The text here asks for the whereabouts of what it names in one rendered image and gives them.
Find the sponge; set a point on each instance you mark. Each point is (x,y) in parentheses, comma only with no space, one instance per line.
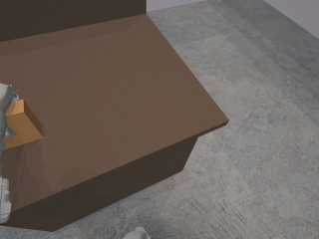
(21,119)

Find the robot left upper arm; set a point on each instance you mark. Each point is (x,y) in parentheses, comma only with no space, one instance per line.
(5,200)

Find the left robot hand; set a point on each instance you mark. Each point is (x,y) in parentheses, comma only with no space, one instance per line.
(8,94)

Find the robot left shin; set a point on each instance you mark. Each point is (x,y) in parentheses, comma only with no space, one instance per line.
(140,229)

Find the table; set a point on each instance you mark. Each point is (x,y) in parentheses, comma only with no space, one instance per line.
(119,109)

